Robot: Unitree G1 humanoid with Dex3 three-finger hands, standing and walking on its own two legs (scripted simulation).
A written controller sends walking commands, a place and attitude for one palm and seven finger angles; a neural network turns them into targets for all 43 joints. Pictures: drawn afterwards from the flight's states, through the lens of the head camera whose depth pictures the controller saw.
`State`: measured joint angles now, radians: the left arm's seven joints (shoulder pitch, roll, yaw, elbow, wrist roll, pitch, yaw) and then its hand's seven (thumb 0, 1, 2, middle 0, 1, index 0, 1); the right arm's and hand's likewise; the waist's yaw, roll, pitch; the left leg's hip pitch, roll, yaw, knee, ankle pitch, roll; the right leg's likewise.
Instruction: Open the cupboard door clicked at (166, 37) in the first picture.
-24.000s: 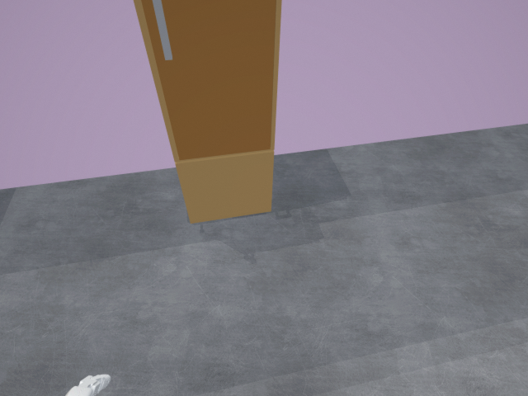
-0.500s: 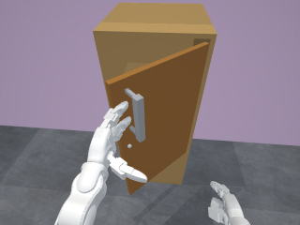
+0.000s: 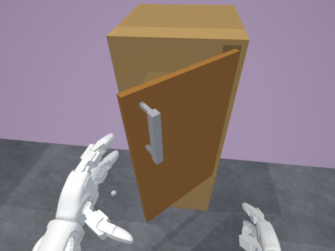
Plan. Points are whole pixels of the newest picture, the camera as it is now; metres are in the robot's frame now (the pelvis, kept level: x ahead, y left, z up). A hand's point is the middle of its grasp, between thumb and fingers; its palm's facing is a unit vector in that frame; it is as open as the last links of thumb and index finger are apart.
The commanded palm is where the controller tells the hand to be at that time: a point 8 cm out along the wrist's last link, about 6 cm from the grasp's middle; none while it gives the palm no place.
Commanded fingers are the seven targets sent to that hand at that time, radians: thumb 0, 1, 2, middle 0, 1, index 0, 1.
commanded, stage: draw the hand back to the body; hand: left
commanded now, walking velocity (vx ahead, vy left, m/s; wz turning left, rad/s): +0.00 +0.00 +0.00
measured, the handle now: (151, 134) +0.33 +0.08 +0.15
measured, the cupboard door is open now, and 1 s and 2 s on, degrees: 44 44 44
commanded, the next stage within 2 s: step back with the hand held close in 1.66 s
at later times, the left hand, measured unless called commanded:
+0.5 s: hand (87, 196) +0.17 +0.16 +0.15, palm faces +0.00 -1.00 -0.08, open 16.3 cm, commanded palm +0.14 +0.22 +0.16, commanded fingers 0.00 -0.43 0.33 -0.15 -0.30 -0.15 -0.30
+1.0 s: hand (48, 184) +0.18 +0.24 +0.16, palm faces +0.36 -0.87 -0.34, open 12.5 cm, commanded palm +0.14 +0.28 +0.18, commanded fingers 0.00 0.44 0.70 -0.18 -0.30 -0.18 -0.30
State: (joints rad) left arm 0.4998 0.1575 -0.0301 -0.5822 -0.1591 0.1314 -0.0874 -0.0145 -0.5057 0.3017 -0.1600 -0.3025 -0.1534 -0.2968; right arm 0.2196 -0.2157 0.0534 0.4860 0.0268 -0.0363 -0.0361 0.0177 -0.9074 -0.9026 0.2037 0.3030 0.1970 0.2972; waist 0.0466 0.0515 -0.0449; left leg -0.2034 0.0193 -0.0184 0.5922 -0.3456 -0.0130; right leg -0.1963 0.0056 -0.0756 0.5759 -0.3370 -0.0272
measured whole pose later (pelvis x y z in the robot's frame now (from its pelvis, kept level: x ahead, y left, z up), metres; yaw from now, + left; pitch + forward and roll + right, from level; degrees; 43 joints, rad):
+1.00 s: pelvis -0.01 +0.02 +0.01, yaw +0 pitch -4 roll +0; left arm 0.49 0.29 0.20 -0.48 -0.04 -0.09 0.13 -0.01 0.10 0.56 -0.18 -0.30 -0.18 -0.30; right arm 0.21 -0.20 0.05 0.63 -0.01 -0.14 -0.08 0.02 -0.90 -0.90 0.21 0.30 0.20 0.30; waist 0.07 0.05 0.04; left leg -0.12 0.00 0.00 0.46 -0.27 0.01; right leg -0.11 -0.01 -0.06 0.43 -0.25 0.00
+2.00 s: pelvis -0.02 +0.02 +0.01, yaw -1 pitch -1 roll -1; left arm 0.52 0.36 0.37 -0.43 -0.05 -0.13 0.11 0.01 0.89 0.90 -0.21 -0.30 -0.21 -0.30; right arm 0.15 -0.24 -0.01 0.58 0.01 0.00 -0.06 0.02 -0.91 -0.90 0.21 0.30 0.20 0.30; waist 0.02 0.05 0.04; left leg -0.20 0.02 0.00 0.45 -0.24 0.00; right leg -0.17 0.01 -0.05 0.39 -0.20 -0.01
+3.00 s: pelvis -0.24 +0.02 -0.01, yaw -3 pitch +3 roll -2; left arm 0.57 0.46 0.43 -0.59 -0.07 -0.23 0.13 0.01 0.88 0.90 -0.22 -0.30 -0.21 -0.30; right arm 0.14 -0.18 0.02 0.65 -0.01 -0.10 -0.04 0.01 -0.90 -0.90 0.21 0.30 0.20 0.30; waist 0.00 0.01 0.03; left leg -0.61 0.03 -0.01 0.63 -0.16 -0.01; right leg -0.07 0.06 -0.04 0.46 -0.45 -0.04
